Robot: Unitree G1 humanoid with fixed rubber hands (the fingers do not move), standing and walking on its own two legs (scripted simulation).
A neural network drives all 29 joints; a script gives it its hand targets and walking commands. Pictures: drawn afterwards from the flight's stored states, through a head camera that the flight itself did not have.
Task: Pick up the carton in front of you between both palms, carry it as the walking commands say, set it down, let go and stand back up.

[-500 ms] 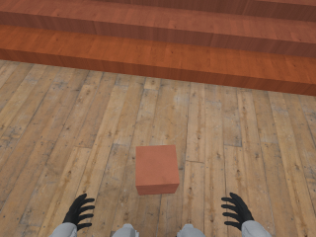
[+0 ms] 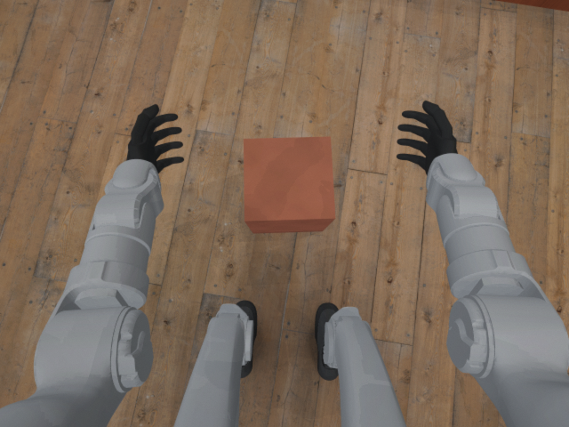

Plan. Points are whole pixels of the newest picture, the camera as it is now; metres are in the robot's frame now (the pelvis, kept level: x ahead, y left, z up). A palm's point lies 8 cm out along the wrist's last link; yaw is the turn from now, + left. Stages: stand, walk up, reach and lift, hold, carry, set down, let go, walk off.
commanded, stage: reach and lift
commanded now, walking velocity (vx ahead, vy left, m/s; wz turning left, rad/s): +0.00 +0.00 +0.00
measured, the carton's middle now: (287, 190) +0.53 +0.01 -0.54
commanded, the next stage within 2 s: none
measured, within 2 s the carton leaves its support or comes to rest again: leaves its support in 2.00 s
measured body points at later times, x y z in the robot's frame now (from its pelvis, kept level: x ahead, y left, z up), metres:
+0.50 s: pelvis +0.03 +0.00 -0.05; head +0.36 +0.00 +0.25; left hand +0.54 +0.20 -0.20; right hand +0.56 -0.18 -0.20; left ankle +0.09 +0.13 -0.63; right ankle +0.08 -0.12 -0.63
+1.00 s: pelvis -0.03 +0.00 -0.26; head +0.34 +0.00 -0.01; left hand +0.53 +0.20 -0.43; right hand +0.55 -0.18 -0.43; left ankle +0.08 +0.13 -0.63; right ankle +0.08 -0.12 -0.63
